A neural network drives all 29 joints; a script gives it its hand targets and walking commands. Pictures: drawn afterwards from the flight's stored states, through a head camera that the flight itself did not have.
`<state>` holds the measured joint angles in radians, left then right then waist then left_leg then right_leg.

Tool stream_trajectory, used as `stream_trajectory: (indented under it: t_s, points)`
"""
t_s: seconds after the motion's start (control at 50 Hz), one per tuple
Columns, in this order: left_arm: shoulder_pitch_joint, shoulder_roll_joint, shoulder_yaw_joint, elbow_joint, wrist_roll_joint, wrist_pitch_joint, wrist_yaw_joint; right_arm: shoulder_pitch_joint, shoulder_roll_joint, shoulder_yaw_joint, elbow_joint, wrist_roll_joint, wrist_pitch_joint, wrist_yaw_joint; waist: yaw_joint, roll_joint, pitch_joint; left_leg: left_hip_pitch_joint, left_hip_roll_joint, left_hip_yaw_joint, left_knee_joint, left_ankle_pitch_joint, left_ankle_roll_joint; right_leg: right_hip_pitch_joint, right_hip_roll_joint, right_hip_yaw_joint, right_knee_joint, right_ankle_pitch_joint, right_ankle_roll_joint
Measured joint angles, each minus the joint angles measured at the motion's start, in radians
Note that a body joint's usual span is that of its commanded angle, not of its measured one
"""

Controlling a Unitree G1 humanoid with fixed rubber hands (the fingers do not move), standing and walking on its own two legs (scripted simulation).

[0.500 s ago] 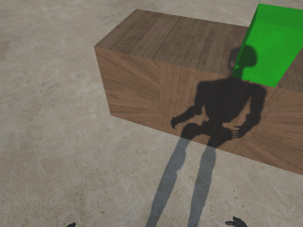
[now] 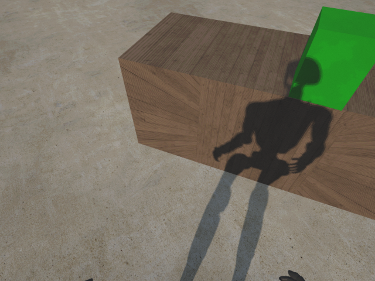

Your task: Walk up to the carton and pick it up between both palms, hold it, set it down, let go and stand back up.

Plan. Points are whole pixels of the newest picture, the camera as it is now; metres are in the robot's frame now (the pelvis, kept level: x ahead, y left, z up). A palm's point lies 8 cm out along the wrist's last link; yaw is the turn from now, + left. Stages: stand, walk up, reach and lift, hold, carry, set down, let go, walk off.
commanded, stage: stand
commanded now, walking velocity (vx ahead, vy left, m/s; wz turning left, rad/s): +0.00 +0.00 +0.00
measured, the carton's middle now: (332, 59) +0.86 -0.55 +0.03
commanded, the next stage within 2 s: none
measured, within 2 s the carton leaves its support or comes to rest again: neither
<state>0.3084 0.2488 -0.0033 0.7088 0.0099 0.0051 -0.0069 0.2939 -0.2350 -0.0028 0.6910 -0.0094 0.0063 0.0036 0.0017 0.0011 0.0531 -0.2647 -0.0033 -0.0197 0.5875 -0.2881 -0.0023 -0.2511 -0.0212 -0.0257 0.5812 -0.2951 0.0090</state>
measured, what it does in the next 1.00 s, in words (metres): stands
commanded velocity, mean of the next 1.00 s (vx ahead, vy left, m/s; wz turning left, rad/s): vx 0.00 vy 0.00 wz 0.00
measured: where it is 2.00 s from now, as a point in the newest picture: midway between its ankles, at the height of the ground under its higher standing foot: outside the picture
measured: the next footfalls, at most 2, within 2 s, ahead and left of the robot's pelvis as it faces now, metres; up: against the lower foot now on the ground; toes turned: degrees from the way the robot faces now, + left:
none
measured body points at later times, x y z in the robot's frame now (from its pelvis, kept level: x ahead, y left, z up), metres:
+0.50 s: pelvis +0.00 +0.00 +0.00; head +0.01 +0.00 +0.45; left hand +0.08 +0.25 -0.12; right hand +0.09 -0.25 -0.12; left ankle +0.02 +0.12 -0.73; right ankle +0.01 -0.12 -0.73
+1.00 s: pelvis +0.00 +0.00 +0.00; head +0.01 +0.00 +0.45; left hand +0.07 +0.25 -0.12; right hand +0.09 -0.25 -0.12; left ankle +0.02 +0.12 -0.73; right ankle +0.01 -0.13 -0.73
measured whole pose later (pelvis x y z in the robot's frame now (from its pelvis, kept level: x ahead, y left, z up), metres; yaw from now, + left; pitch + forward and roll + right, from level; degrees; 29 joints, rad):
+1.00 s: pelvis +0.00 +0.00 +0.00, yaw +1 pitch -2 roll +0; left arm 0.33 0.26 -0.01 0.75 0.01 0.01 0.00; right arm 0.30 -0.24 0.00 0.74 -0.01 0.01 0.00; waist 0.00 0.00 0.05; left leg -0.26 0.00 -0.04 0.56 -0.27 -0.01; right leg -0.23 -0.02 -0.04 0.55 -0.29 0.01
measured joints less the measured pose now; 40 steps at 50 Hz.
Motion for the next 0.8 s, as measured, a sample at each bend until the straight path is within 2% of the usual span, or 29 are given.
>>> stream_trajectory:
  t_s: [0.8]
  points:
    - [0.016,0.006,-0.004,0.030,-0.002,0.000,0.003,0.008,-0.003,0.005,0.039,0.001,0.000,-0.003,0.002,0.000,-0.002,0.006,-0.001,-0.016,-0.020,0.013,-0.005,0.013,-0.003,-0.015,-0.021,0.007,-0.003]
